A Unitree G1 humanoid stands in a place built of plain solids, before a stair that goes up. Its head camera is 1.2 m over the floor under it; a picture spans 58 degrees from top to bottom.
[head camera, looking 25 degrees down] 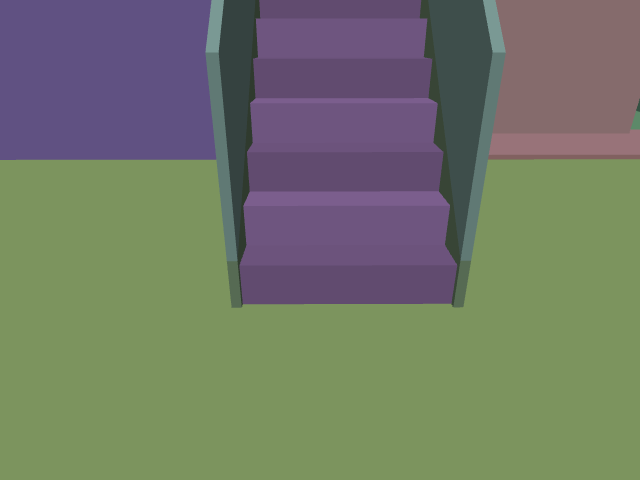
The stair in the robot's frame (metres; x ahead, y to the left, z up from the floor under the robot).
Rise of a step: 0.22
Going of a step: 0.22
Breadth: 1.04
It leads straight ahead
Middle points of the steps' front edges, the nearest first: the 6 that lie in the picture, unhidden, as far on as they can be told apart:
1.82 -0.14 0.22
2.04 -0.13 0.44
2.27 -0.13 0.66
2.49 -0.13 0.87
2.72 -0.13 1.09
2.94 -0.13 1.31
